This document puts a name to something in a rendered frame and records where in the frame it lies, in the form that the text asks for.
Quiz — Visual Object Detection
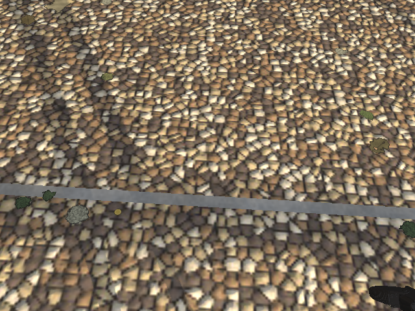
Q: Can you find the right robot hand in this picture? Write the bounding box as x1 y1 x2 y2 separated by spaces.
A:
369 286 415 311

